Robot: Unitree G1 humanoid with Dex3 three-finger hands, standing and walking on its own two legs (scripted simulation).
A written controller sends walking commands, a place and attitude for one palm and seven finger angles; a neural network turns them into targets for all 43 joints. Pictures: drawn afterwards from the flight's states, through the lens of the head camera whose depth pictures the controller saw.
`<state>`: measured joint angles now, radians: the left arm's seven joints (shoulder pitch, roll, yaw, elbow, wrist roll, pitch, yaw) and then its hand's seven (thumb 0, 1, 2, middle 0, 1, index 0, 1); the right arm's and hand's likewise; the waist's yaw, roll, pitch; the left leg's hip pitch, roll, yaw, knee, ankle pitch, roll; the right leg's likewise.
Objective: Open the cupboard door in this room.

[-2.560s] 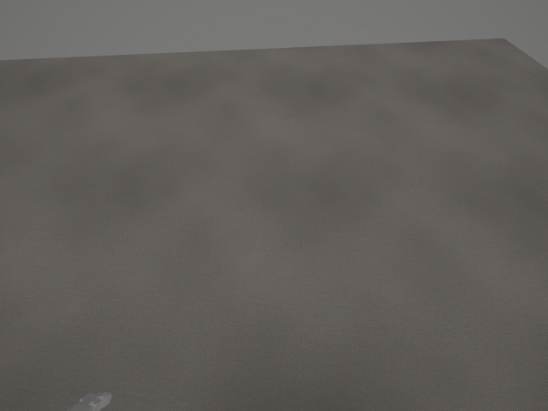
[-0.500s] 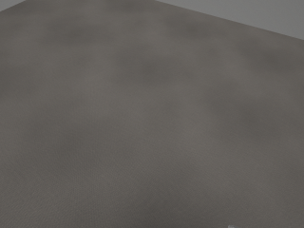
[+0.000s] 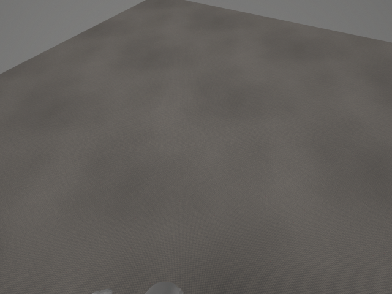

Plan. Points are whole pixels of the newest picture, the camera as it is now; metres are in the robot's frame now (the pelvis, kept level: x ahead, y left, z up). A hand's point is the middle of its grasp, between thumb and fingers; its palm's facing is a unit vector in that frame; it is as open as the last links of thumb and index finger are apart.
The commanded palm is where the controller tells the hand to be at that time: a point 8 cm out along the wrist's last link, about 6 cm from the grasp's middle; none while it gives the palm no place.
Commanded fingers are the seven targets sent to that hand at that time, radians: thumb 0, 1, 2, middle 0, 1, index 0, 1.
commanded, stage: turn or walk to find it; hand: left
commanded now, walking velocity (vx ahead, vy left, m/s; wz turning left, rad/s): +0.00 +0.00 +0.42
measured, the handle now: out of the picture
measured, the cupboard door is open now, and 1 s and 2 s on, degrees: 0 0 0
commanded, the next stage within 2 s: none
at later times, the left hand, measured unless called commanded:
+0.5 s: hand out of the picture +0.01 +0.28 -0.17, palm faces +0.24 -0.94 -0.23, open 7.4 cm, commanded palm none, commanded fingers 0.00 0.90 0.90 -0.20 -0.30 -0.20 -0.30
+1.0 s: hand out of the picture -0.03 +0.21 -0.15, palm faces +0.41 -0.87 -0.26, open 7.4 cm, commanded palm none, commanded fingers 0.00 0.90 0.90 -0.20 -0.30 -0.20 -0.30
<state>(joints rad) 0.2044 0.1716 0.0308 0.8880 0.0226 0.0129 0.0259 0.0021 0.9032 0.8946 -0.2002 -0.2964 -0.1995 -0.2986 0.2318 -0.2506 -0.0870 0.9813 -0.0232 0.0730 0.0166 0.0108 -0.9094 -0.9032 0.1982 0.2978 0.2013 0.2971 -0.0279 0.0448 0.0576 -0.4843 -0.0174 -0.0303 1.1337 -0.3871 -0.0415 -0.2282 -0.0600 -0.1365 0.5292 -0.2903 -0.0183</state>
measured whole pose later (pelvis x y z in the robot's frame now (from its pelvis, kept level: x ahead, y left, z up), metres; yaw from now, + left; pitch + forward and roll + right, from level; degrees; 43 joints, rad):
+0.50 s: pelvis -0.01 +0.06 +0.01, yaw +11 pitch +0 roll -2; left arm 0.20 0.25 0.07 0.97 0.02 0.06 0.02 0.01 0.91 0.90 -0.20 -0.30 -0.20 -0.30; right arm 0.19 -0.18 -0.03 0.96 -0.02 0.01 -0.01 0.01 -0.91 -0.90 0.20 0.30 0.20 0.30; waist 0.00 -0.04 0.06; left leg -0.22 -0.04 0.01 0.45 -0.22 0.07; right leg -0.45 -0.09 -0.03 1.04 -0.40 0.09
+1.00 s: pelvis -0.03 +0.01 +0.00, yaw +25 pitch -1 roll +1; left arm 0.22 0.17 0.03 0.92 0.02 0.02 0.03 0.00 0.90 0.89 -0.20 -0.30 -0.20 -0.30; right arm 0.26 -0.25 -0.09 0.99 -0.02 0.08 0.02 0.01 -0.91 -0.90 0.20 0.30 0.20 0.30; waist -0.03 0.03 0.05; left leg -0.49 0.01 -0.03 1.11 -0.38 -0.06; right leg -0.20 -0.07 -0.14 0.49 -0.28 -0.02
